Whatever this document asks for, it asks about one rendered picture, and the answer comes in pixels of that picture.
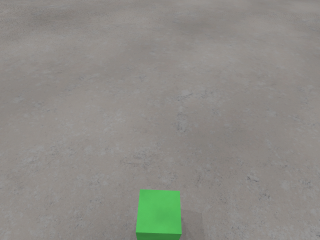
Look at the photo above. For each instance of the carton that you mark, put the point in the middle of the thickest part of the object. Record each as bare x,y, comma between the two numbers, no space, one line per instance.
159,215

